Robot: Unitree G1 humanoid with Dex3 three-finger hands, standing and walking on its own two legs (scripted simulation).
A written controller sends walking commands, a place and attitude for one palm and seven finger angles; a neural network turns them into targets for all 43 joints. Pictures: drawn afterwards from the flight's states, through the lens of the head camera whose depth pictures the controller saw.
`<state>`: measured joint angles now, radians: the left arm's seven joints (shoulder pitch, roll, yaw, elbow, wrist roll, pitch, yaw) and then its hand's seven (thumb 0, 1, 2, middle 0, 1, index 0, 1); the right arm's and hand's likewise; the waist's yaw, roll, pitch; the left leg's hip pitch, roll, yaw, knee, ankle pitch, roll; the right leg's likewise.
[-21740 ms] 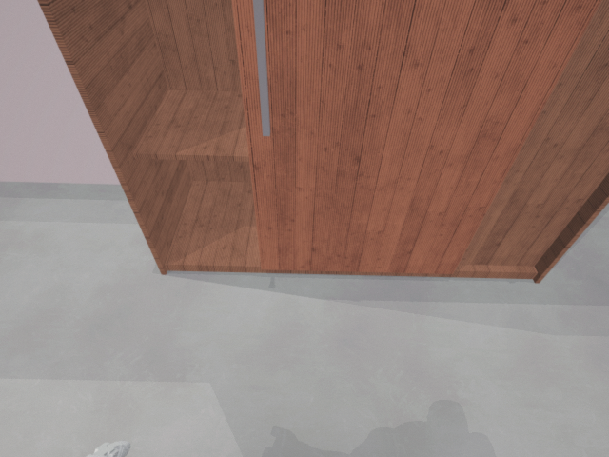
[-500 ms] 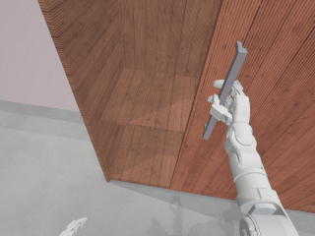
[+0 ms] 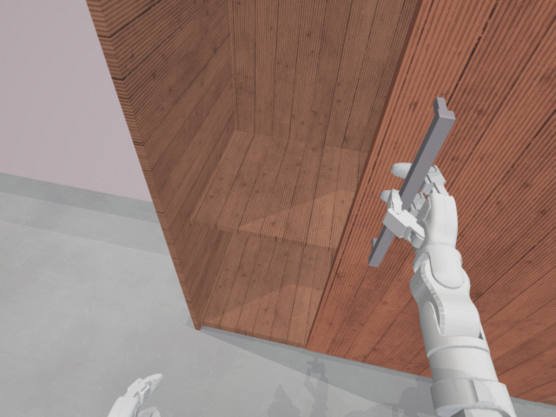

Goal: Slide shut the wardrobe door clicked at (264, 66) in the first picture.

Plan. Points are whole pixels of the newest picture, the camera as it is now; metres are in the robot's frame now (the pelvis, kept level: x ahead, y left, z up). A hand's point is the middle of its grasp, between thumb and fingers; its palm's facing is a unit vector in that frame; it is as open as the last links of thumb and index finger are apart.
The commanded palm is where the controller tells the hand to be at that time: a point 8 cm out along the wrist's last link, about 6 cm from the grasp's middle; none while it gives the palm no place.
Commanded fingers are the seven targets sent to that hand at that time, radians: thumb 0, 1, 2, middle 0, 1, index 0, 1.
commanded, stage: grip the handle and tug to test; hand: right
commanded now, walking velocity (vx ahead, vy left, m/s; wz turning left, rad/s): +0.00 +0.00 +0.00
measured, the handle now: (400, 197) +0.45 -0.13 +0.10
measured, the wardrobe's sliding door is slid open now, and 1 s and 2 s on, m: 0.39 0.38 0.19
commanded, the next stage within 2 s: tug the door sideways, standing still in 0.04 s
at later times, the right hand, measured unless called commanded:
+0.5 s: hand (392, 204) +0.40 -0.10 +0.12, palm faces +0.05 +1.00 -0.07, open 5.3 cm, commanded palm +0.38 -0.14 +0.12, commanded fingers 0.00 -0.90 -0.90 0.45 1.40 0.45 1.40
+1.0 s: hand (377, 202) +0.41 -0.09 +0.12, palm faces +0.18 +0.98 -0.06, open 5.8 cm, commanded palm +0.39 -0.07 +0.12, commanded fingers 0.00 -0.90 -0.90 0.45 1.40 0.45 1.40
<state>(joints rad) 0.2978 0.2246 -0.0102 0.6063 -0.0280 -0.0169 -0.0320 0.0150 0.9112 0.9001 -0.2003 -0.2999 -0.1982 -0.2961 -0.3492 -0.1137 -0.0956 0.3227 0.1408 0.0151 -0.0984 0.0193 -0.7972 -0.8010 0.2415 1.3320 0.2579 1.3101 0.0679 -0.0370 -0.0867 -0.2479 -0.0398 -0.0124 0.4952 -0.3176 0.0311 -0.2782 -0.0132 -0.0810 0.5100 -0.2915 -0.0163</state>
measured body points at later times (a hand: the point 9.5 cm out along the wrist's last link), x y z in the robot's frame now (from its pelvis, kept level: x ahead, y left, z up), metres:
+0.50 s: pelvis +0.06 -0.01 +0.00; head +0.11 +0.01 +0.44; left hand +0.24 +0.19 -0.12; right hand +0.39 -0.16 +0.13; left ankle -0.05 +0.09 -0.72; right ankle -0.04 -0.11 -0.73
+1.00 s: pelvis +0.04 +0.06 -0.02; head +0.12 +0.06 +0.42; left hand +0.28 +0.23 -0.13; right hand +0.39 -0.14 +0.13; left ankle +0.18 +0.09 -0.73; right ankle +0.02 -0.07 -0.74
